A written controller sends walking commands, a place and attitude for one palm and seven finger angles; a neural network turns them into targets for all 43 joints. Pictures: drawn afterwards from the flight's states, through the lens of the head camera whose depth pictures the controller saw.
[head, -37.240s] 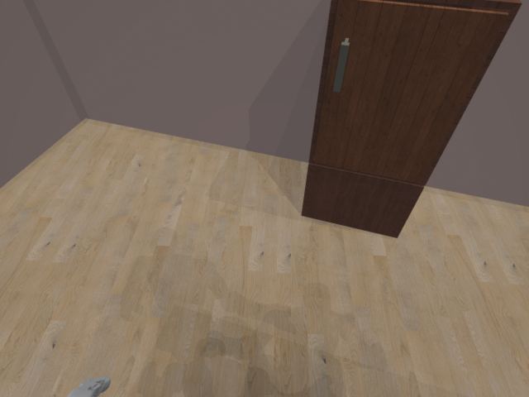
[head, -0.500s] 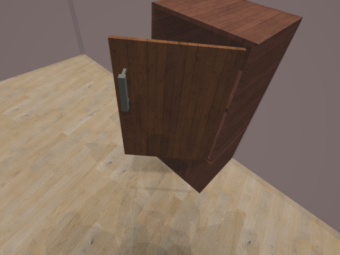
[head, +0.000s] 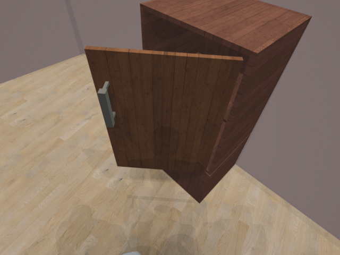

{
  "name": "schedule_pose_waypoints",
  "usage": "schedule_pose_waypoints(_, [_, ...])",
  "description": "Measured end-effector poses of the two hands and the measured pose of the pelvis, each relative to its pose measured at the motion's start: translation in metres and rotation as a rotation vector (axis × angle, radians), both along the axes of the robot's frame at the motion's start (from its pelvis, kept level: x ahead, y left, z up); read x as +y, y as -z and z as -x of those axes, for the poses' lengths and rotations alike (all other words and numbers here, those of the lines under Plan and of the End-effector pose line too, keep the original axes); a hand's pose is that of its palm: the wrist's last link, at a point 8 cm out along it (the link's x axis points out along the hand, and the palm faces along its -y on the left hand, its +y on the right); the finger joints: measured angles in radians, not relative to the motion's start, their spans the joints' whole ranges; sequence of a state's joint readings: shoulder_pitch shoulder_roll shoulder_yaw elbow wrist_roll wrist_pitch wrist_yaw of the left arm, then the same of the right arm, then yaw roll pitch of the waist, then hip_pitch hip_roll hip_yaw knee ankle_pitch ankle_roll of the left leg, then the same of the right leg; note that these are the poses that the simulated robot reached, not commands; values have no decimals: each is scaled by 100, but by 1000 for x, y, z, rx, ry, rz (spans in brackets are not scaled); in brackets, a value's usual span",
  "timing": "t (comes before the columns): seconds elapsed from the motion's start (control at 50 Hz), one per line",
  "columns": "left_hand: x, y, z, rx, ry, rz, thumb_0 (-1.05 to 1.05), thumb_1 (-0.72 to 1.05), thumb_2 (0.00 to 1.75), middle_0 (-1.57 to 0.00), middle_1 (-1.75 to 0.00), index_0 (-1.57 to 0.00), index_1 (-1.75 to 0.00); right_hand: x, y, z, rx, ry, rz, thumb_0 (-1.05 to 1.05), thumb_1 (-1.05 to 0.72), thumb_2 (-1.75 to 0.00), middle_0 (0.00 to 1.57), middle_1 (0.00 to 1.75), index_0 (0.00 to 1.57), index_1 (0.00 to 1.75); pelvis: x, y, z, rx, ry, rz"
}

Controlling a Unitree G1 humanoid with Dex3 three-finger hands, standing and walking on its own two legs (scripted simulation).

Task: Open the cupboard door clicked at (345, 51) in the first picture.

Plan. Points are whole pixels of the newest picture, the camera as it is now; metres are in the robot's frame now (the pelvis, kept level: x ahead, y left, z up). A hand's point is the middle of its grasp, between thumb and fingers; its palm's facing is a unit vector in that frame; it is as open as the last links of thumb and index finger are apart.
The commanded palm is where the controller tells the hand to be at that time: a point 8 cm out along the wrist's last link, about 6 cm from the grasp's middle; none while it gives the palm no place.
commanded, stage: come to a stop and stand still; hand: left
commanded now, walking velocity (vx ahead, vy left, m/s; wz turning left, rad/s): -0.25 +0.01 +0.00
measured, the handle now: (108, 104) +0.53 +0.23 +0.03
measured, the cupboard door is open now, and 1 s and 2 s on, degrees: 41 41 41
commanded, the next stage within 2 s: look again from close up in 1.06 s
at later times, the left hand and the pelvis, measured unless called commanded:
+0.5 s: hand out of the picture -0.03 +0.15 -0.17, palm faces +0.06 -0.97 -0.22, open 7.4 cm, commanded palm none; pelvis -0.03 -0.03 -0.01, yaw +0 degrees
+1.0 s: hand out of the picture -0.08 +0.13 -0.18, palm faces +0.06 -0.99 -0.14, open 7.4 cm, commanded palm none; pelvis -0.06 -0.03 +0.00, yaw +0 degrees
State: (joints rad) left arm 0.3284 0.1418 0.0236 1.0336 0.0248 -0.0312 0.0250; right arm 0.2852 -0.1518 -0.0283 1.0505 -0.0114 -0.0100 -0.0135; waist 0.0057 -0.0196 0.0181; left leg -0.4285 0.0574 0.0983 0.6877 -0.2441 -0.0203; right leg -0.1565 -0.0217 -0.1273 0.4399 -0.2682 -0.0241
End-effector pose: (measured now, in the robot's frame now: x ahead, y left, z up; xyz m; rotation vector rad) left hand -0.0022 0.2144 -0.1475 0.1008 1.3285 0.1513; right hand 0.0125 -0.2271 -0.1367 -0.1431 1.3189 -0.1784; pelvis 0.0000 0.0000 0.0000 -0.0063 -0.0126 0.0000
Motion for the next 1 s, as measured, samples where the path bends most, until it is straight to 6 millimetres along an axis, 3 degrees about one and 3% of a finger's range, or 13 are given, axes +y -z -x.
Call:
schedule_pose_waypoints(0.08, [2,19,5,64,-27,35,0,92,90,-21,-30,-20,-30,5,4,-42,-67,-27,39,0,-92,-89,20,30,19,30,10,12,-13,-11,2,13])
schedule_pose_waypoints(0.16, [5,22,5,88,-27,26,1,92,90,-20,-30,-20,-30,15,2,-68,-117,-63,33,0,-92,-89,20,30,19,30,10,13,-8,-7,16,-14])
schedule_pose_waypoints(0.24, [8,16,5,79,-15,-2,1,91,90,-20,-30,-20,-30,21,5,-80,-162,-76,-3,0,-91,-89,20,30,20,30,7,13,6,6,19,-15])
schedule_pose_waypoints(0.3, [7,9,7,54,-6,-34,0,91,90,-20,-30,-20,-30,19,9,-78,-186,-72,-34,0,-91,-89,20,30,20,30,0,14,17,13,21,-16])
schedule_pose_waypoints(0.4, [-3,3,23,16,-1,-77,0,91,90,-20,-30,-19,-30,3,22,-54,-160,-45,-79,0,-90,-89,20,30,20,30,-17,18,32,10,12,-27])
schedule_pose_waypoints(0.5, [-18,-5,36,21,-10,-59,0,91,90,-20,-30,-20,-30,-20,13,-20,-92,-11,-53,-1,-92,-89,20,30,20,30,-26,7,33,12,2,-28])
schedule_pose_waypoints(0.6, [-26,5,39,23,0,-21,1,92,90,-20,-30,-20,-30,-33,11,14,-27,0,1,-1,-92,-89,20,30,20,30,-29,9,35,14,-5,-11])
schedule_pose_waypoints(0.8, [-33,3,59,49,-2,14,1,92,90,-20,-30,-20,-30,-20,5,67,81,-13,-11,0,-92,-89,20,30,20,30,-31,-1,52,-17,-2,-9])
schedule_pose_waypoints(1.0, [-36,2,83,85,-16,26,1,91,90,-20,-30,-20,-30,3,8,99,126,-2,-64,0,-91,-89,20,30,20,30,-27,-2,61,-21,-5,-7])
